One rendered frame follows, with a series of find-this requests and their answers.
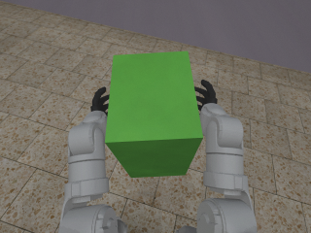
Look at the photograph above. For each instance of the robot right hand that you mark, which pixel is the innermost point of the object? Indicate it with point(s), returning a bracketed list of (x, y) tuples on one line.
[(209, 94)]

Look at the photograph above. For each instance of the left robot forearm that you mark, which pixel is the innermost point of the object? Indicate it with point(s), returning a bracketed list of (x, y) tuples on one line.
[(87, 179)]

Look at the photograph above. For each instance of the right robot forearm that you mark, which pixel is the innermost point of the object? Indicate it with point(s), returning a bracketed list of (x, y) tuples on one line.
[(224, 146)]

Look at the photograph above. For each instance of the right robot upper arm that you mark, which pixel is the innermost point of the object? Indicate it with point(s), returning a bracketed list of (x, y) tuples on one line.
[(225, 215)]

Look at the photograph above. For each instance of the carton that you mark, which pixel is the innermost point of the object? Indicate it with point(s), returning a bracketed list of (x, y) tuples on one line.
[(153, 124)]

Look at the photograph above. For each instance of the left robot thigh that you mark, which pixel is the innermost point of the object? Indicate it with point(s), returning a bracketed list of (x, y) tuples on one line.
[(122, 227)]

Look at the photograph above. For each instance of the robot left hand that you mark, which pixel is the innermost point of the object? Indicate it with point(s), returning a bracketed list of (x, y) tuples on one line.
[(98, 101)]

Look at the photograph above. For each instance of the left robot upper arm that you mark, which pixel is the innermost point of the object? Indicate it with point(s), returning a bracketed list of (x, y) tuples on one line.
[(100, 218)]

